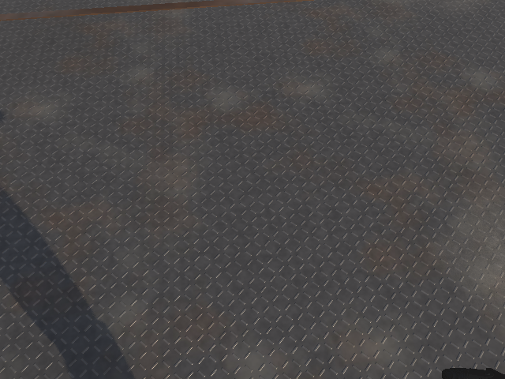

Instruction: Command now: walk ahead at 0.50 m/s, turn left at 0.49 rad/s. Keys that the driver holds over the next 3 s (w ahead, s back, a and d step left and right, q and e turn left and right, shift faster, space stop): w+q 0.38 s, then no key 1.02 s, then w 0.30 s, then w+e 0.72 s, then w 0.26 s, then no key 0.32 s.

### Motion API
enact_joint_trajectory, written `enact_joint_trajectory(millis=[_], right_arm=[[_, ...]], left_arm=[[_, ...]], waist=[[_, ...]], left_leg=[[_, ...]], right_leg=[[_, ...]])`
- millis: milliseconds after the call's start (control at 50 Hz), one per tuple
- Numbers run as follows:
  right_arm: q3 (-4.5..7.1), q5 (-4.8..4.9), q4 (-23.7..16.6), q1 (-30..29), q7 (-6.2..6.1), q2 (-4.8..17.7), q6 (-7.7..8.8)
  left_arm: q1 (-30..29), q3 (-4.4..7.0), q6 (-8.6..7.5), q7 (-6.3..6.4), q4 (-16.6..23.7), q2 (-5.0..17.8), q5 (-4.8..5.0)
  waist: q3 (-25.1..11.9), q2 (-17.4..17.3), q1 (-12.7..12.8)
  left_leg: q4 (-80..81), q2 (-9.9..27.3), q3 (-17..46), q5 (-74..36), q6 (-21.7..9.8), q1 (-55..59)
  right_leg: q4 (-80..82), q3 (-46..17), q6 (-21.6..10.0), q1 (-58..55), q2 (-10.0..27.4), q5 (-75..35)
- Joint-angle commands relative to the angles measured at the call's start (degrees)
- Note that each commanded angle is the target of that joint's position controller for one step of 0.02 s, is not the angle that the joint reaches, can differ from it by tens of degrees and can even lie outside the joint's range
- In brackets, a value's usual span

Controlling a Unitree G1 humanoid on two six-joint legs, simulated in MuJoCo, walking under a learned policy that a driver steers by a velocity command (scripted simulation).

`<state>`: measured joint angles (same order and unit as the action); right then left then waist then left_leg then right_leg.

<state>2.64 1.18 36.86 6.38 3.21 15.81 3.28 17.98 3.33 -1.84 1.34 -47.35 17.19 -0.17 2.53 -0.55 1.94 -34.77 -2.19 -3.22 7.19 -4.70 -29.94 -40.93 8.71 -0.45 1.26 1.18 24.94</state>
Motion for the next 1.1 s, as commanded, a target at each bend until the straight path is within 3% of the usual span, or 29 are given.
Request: enact_joint_trajectory(millis=[20, 40, 60, 80, 100, 160, 260, 320, 380, 400, 420, 440, 460, 480, 500, 520, 540, 560, 600, 680, 740, 780, 800, 820, 840, 860, 880, 960, 1100], right_arm=[[4.29, 0.02, -1.5, 18.8, -1.25, 12.6, 0.2], [3.66, -0.52, -1.5, 17.2, -1.45, 10.3, 0.39], [3.49, -0.41, -1.7, 13.7, -1.36, 9.9, 0.61], [3.03, -0.35, -2.3, 10.5, -1.5, 8.2, 0.75], [2.72, -0.93, -3.2, 8.7, -1.75, 7.9, 0.73], [3.03, -0.67, -3.0, 7.4, -2.53, 9.0, 0.82], [3.69, -0.02, -1.4, 10.2, -3.91, 11.0, -0.22], [3.78, 0.36, -0.2, 12.9, -4.01, 11.0, -0.79], [3.77, 0.26, -0.1, 12.6, -4.14, 10.4, -1.09], [3.53, 0.05, -0.3, 11.4, -4.18, 9.4, -1.31], [2.83, -0.29, -0.5, 11.6, -4.2, 7.1, -1.31], [1.6, -1.34, -1.8, 12.6, -4.35, 3.8, -1.24], [0.81, -0.04, -2.2, 22.2, -4.4, 1.6, -0.92], [1.82, 0.16, -0.3, 22.9, -4.69, 7.5, -1.11], [2.59, 0.06, -0.5, 16.9, -4.8, 10.0, -1.7], [2.58, -0.54, -1.1, 13.2, -5.1, 9.7, -2.31], [2.56, -1.13, -1.9, 10.7, -5.22, 9.0, -2.71], [2.34, -1.03, -1.9, 10.8, -5.02, 7.5, -3.12], [1.37, -0.91, -1.4, 11.9, -4.97, 4.1, -3.64], [0.71, -1.23, -0.9, 10.1, -4.97, 3.3, -4.1], [1.06, -1.18, -1.1, 7.7, -4.79, 4.3, -4.79], [1.14, -1.84, -1.2, 6.6, -4.71, 4.2, -4.86], [1.27, -2.45, -2.0, 5.4, -4.91, 5.5, -4.82], [1.65, -2.65, -3.0, 4.8, -5.32, 8.2, -4.84], [1.83, -2.25, -2.3, 2.5, -5.35, 8.9, -5.07], [1.31, -2.1, -2.6, 1.2, -4.71, 5.5, -4.89], [0.97, -2.41, -2.7, 1.5, -4.39, 4.2, -4.69], [1.03, -2.12, -1.5, 3.1, -4.34, 4.6, -3.57], [1.17, -1.86, -0.4, 2.9, -4.46, 4.5, -3.42]], left_arm=[[-0.1, 0.26, -4.81, -1.69, 7.5, 7.0, 0.3], [-5.6, 0.54, -5.89, -2.36, 9.7, 8.4, 2.46], [-7.4, 0.09, -6.41, -2.26, 10.6, 7.1, 1.89], [-7.8, 0.49, -6.22, -1.86, 10.3, 7.5, 0.37], [-6.8, 0.7, -5.62, -1.83, 10.3, 7.5, -0.18], [-4.8, 0.29, -3.9, -1.48, 9.8, 5.7, -0.79], [-15.2, -1.03, -3.85, -1.62, 12.0, 2.9, -0.53], [-18.2, -0.42, -4.47, -2.13, 12.9, 4.5, 0.43], [-16.2, 0.92, -5.22, -2.42, 12.7, 6.9, 0.79], [-12.7, 1.47, -5.48, -2.32, 11.7, 7.4, 0.42], [-8.7, 2.11, -5.82, -2.0, 11.0, 8.6, -0.66], [-2.4, 2.78, -6.0, -1.65, 11.0, 11.8, -2.0], [0.3, 3.78, -4.95, -1.99, 8.8, 15.6, -2.49], [0.0, 2.82, -4.6, -2.47, 9.5, 10.4, -0.43], [-2.4, 1.72, -4.19, -2.4, 10.3, 6.9, -0.22], [-5.2, 0.89, -3.77, -2.51, 10.4, 5.2, -0.77], [-7.4, 0.3, -3.52, -2.61, 10.0, 3.9, -0.83], [-8.4, -0.15, -3.46, -2.62, 9.3, 3.2, -1.13], [-9.8, -0.21, -3.39, -2.65, 7.8, 3.3, -1.26], [-10.8, 0.52, -2.31, -2.08, 5.8, 6.3, -0.4], [-10.7, 0.27, -1.39, -2.13, 4.5, 6.4, 0.21], [-10.9, -0.43, -1.02, -2.24, 3.7, 5.1, 0.71], [-9.1, -1.04, -1.12, -2.34, 2.9, 3.6, 0.3], [-7.0, -1.51, -1.33, -2.53, 2.7, 2.5, -1.09], [-2.7, -1.8, -1.28, -2.58, 1.9, 1.2, -1.03], [-5.6, -1.87, -0.87, -2.3, 1.6, 2.2, -1.22], [-7.9, -1.36, -0.47, -2.11, 1.6, 4.0, -0.88], [-7.7, -1.44, 0.23, -1.63, 0.8, 3.8, -0.69], [-8.5, -1.31, 0.93, -1.24, -1.8, 3.8, -0.19]], waist=[[-25.2, -8.1, -9.0], [-17.5, -4.8, -9.3], [-10.3, 1.6, -6.4], [-7.7, 2.7, -4.3], [-6.0, 1.0, -2.6], [-4.2, -0.8, -0.6], [-3.0, -3.5, -4.8], [-3.5, -4.7, -5.9], [-3.7, -6.7, -3.9], [-4.0, -7.1, -1.7], [-7.0, -6.5, 0.1], [-15.0, 0.7, 2.0], [-20.4, 20.0, -2.3], [-18.7, 13.5, -0.9], [-13.2, 8.1, 0.7], [-10.4, 4.3, 0.2], [-7.6, 4.0, -0.6], [-6.8, 5.2, -2.1], [-7.0, 7.8, -3.5], [-10.7, 8.2, -3.0], [-9.5, 7.4, -2.5], [-7.4, 6.4, -3.4], [-6.7, 4.6, -3.0], [-7.7, -0.4, -1.0], [-8.0, -7.6, 2.3], [-6.3, -6.3, 0.1], [-4.0, -3.8, -1.3], [-4.0, -3.5, -1.2], [-5.2, -0.9, -1.1]], left_leg=[[15.3, 21.1, 48.9, 7.9, -19.2, 54.3], [16.1, 19.0, 39.7, 6.5, -16.1, 48.6], [17.1, 16.6, 33.3, 0.3, -14.4, 38.9], [17.8, 14.8, 29.2, -5.6, -13.4, 32.7], [19.2, 13.4, 27.3, -9.9, -13.5, 27.2], [21.5, 11.3, 22.5, -15.5, -13.8, 18.6], [20.4, 6.0, 16.9, -7.4, -8.8, 12.2], [17.5, 7.5, 21.3, -1.6, -7.4, 15.3], [12.4, 9.4, 26.9, 1.5, -5.8, 19.2], [9.0, 8.3, 26.3, -1.7, -4.4, 19.8], [1.7, 5.2, 23.8, -5.8, -2.1, 19.0], [-13.5, 1.3, 19.0, 3.1, 0.8, 13.9], [-31.1, -6.1, 13.0, 30.2, 4.9, -4.1], [-38.5, -2.3, 15.5, 29.7, 6.2, -9.1], [-40.9, -0.9, 15.0, 25.6, 6.8, -9.9], [-39.5, 0.6, 13.3, 23.0, 7.3, -8.3], [-36.2, 2.1, 12.8, 21.5, 7.6, -7.0], [-32.0, 3.6, 12.2, 20.7, 7.5, -3.1], [-22.4, 3.5, 9.2, 18.5, 8.4, 2.7], [-7.7, 3.6, 6.6, 9.3, 8.8, 12.2], [0.4, 3.4, 5.8, 4.3, 7.6, 16.7], [10.0, 3.0, 5.4, -2.1, 5.6, 21.9], [12.4, 5.7, 8.7, -7.4, 4.2, 25.0], [10.8, 10.7, 13.3, -16.3, 2.1, 28.5], [9.5, 11.3, 13.8, -8.9, -0.6, 25.0], [9.9, 8.7, 12.7, -0.3, 0.1, 20.3], [10.0, 6.8, 11.4, 0.8, 1.5, 19.2], [7.5, 6.1, 10.5, -8.1, 2.7, 19.6], [6.5, 5.6, 10.1, -13.0, 2.5, 20.4]], right_leg=[[-43.4, -16.5, 0.4, 41.6, -3.7, 6.0], [-40.9, -16.4, -0.7, 44.1, -0.9, 2.1], [-34.5, -15.3, -0.9, 43.4, 1.4, -1.3], [-28.8, -14.9, -0.4, 40.6, 3.3, -3.2], [-26.9, -14.7, 0.3, 37.0, 4.0, -4.3], [-18.7, -12.7, 3.6, 33.5, 4.2, -6.4], [3.1, -10.9, 5.6, 26.7, 0.3, -26.2], [9.2, -12.6, 4.9, 24.6, -1.2, -28.0], [12.1, -13.9, 2.5, 21.3, -1.1, -22.3], [14.7, -12.8, 1.1, 17.9, -1.2, -22.6], [16.0, -13.3, -0.9, 10.7, 1.0, -25.2], [14.4, -22.4, -4.6, -2.0, 11.0, -33.8], [17.4, -46.4, -16.0, -16.4, 23.0, -36.3], [19.1, -50.7, -16.1, -14.7, 23.2, -28.9], [18.9, -41.0, -14.0, -9.2, 20.5, -31.1], [18.8, -33.6, -12.5, -3.5, 17.6, -37.1], [19.1, -28.9, -12.2, 1.5, 15.6, -43.7], [19.9, -24.7, -11.3, 5.5, 13.5, -47.1], [21.4, -19.3, -11.5, 9.2, 10.8, -52.5], [21.7, -16.0, -12.4, 9.9, 11.0, -54.1], [21.7, -16.3, -11.8, 10.8, 11.0, -41.5], [20.9, -16.1, -8.8, 13.5, 8.8, -27.8], [20.3, -16.0, -5.8, 15.6, 7.3, -20.1], [17.6, -13.7, -3.0, 18.2, 4.0, -12.1], [18.3, -10.1, -1.0, 16.5, 0.5, -6.7], [17.9, -8.9, 0.4, 13.0, 0.3, -9.4], [17.2, -9.2, 0.4, 14.5, 0.1, -10.1], [16.0, -9.8, -0.1, 13.1, 1.0, -16.5], [15.0, -9.8, 0.2, 10.1, 1.4, -20.6]])
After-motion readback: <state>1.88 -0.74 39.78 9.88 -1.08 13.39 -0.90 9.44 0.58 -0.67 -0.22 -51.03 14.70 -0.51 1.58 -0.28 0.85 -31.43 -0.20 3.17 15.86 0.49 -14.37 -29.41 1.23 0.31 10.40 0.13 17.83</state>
